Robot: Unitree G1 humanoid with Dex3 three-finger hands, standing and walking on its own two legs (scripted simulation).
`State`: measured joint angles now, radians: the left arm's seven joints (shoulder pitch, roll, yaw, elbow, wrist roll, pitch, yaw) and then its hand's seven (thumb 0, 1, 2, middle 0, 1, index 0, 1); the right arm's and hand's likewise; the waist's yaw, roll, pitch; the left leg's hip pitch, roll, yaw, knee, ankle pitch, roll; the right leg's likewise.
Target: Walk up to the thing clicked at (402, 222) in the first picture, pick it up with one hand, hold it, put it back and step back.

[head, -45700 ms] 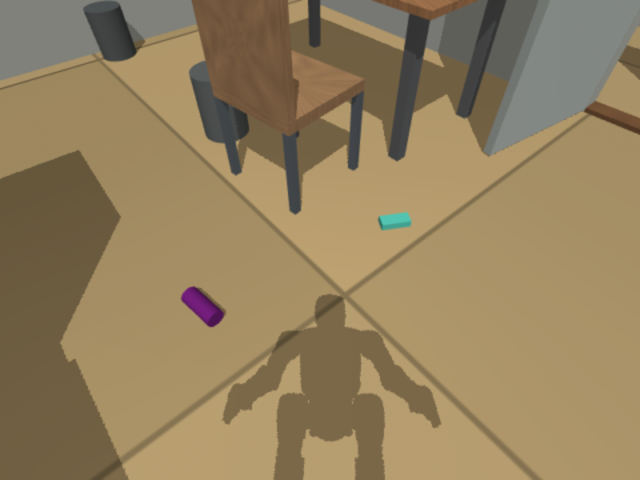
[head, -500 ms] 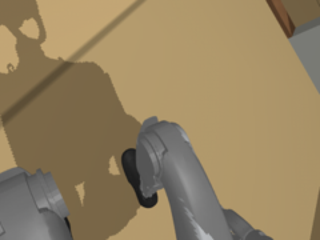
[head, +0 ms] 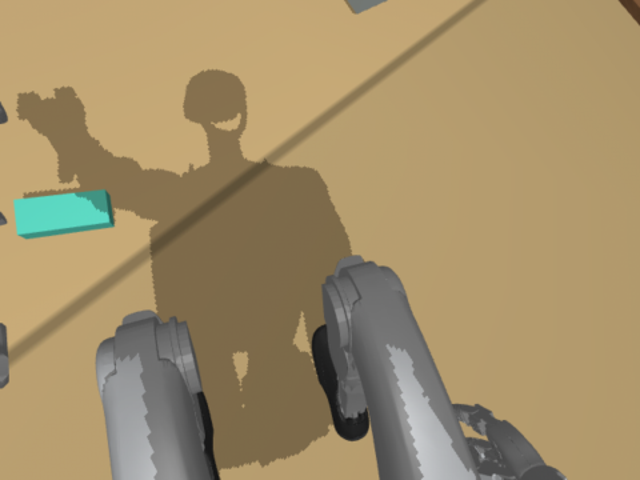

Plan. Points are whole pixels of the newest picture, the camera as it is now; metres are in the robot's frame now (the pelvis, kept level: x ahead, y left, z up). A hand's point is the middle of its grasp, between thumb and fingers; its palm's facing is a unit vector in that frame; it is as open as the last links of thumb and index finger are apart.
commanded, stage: withdraw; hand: left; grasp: from above
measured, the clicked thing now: (66, 213) +0.51 +0.28 -0.34
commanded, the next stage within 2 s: home in 0.32 s
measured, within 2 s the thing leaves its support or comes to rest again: neither
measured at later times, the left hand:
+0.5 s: hand (12, 175) +0.52 +0.30 -0.19, palm faces -0.35 -0.05 -0.93, open 12.8 cm
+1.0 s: hand out of the picture +0.37 +0.29 -0.02, palm faces -0.29 -0.57 -0.77, open 7.8 cm
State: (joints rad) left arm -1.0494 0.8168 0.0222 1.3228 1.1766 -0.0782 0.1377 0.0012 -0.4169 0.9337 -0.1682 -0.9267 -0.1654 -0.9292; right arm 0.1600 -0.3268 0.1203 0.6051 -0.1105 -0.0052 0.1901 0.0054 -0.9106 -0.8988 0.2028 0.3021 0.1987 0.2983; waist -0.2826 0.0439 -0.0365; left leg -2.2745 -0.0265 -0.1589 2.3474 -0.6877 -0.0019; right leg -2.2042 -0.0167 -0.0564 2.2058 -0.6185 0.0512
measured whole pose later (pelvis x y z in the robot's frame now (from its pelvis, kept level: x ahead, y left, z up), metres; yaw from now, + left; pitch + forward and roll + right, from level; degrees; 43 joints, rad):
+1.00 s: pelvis +0.01 +0.00 +0.10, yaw +4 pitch +35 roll -7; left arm -0.43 0.53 0.05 0.61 0.60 0.05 0.03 0.00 0.80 0.87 -0.22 -0.32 -0.22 -0.32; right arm 0.13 -0.30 -0.03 0.60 0.00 0.03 0.08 0.01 -0.91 -0.90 0.20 0.30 0.20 0.30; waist -0.09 0.05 -0.19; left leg -1.97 -0.01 -0.10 2.02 -0.67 0.00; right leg -1.93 -0.04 -0.03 1.92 -0.61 0.06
